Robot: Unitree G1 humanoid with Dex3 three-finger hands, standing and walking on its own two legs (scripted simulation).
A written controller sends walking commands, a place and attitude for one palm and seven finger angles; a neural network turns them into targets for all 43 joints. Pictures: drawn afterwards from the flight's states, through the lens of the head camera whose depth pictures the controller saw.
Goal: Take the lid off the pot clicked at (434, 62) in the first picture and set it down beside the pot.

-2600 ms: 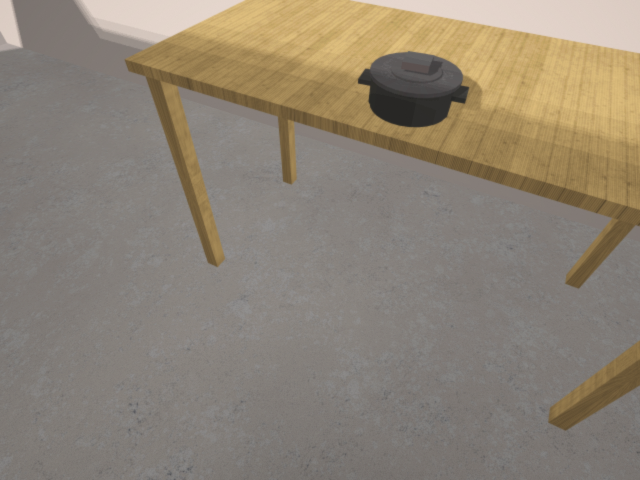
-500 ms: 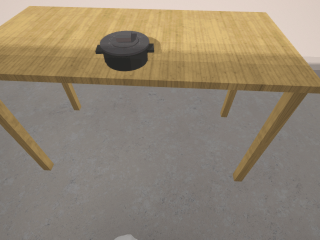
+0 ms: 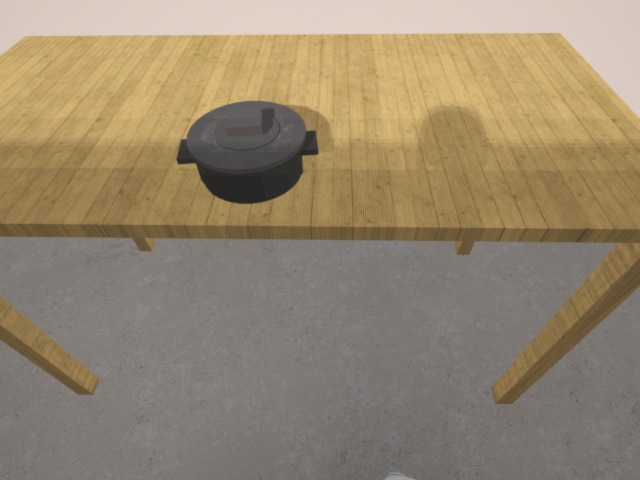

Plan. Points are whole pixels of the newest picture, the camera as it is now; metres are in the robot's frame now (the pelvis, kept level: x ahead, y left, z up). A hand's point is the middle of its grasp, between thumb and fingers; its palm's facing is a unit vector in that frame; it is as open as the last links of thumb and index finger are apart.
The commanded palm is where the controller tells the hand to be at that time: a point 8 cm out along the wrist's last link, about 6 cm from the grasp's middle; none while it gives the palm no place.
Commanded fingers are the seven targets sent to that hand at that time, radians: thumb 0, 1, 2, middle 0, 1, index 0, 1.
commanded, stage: come to a stop and stand still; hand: left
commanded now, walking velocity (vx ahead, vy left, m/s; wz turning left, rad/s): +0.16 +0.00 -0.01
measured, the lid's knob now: (244, 121) +0.57 +0.14 +0.15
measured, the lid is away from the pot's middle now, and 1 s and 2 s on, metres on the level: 0.00 0.00 0.00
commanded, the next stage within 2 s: look again from close up in 1.32 s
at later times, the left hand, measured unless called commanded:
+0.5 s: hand out of the picture +0.12 +0.24 -0.19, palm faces +0.06 -0.97 -0.22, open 7.4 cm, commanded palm none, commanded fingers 0.00 0.90 0.90 -0.20 -0.30 -0.20 -0.30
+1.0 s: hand out of the picture +0.03 +0.19 -0.17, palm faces +0.01 -0.98 -0.20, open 7.4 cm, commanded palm none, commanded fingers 0.00 0.90 0.90 -0.20 -0.30 -0.20 -0.30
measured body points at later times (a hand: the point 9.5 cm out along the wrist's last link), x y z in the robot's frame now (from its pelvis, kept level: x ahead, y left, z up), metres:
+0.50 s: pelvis +0.08 +0.04 -0.01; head +0.12 +0.07 +0.44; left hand +0.12 +0.29 -0.17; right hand +0.18 -0.21 -0.14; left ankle +0.12 +0.12 -0.74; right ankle +0.06 -0.11 -0.69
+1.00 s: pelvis +0.03 +0.01 +0.00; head +0.04 +0.01 +0.45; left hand +0.03 +0.24 -0.15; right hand +0.01 -0.22 -0.16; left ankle +0.09 +0.13 -0.74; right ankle -0.01 -0.11 -0.74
